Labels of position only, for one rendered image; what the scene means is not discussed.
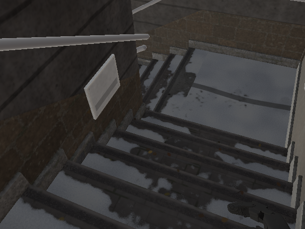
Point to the robot right hand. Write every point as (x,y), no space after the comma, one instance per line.
(258,212)

